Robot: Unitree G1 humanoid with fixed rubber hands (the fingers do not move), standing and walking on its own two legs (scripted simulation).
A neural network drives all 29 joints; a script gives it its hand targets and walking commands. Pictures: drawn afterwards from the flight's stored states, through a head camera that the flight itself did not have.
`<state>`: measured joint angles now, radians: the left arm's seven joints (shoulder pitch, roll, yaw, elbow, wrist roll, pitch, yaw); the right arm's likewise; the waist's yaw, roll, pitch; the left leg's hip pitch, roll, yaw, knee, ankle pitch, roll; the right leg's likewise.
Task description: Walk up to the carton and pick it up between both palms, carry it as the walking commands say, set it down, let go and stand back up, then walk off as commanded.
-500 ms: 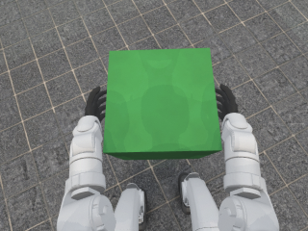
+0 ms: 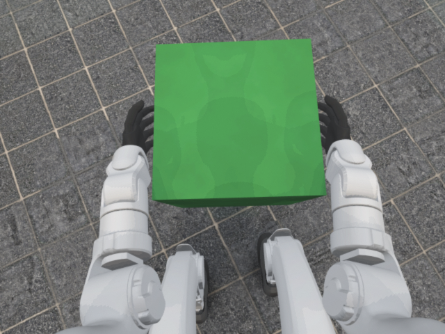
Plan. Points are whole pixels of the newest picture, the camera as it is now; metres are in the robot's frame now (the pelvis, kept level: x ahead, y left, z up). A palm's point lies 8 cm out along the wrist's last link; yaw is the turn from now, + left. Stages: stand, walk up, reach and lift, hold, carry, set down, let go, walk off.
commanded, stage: set down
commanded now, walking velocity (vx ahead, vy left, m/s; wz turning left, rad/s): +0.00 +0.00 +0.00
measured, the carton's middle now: (234, 139) +0.46 -0.03 -0.15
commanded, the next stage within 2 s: none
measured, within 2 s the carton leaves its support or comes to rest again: neither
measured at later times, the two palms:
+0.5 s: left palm (150, 149) +0.46 +0.14 -0.16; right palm (317, 142) +0.44 -0.21 -0.17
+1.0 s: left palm (159, 151) +0.48 +0.15 -0.25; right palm (302, 144) +0.46 -0.20 -0.26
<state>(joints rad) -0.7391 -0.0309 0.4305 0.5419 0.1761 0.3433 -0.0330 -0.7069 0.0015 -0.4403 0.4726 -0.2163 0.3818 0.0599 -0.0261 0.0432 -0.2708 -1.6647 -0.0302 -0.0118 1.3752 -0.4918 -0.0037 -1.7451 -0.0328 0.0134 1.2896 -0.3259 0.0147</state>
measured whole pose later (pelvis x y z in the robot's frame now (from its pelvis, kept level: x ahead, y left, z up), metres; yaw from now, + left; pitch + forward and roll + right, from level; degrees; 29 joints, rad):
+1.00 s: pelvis -0.03 -0.01 -0.14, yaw +2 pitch +49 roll +2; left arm -1.10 0.12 0.41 0.70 0.09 0.33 0.02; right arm -1.08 -0.14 -0.41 0.65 -0.12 0.36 -0.01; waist -0.03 0.03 -0.10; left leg -2.16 -0.04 -0.01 1.88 -0.58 -0.03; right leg -2.26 -0.03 0.03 1.78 -0.39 0.01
